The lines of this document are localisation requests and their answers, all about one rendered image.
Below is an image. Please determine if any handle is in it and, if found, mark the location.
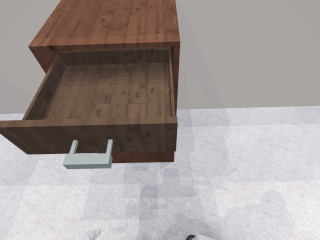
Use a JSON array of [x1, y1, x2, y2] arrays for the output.
[[62, 139, 113, 169]]

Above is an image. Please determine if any robot left hand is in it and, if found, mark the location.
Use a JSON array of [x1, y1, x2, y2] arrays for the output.
[[78, 228, 101, 240]]

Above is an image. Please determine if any cabinet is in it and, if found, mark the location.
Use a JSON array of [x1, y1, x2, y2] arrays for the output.
[[28, 0, 181, 163]]

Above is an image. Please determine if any drawer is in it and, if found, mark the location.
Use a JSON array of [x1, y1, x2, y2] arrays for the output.
[[0, 47, 178, 155]]

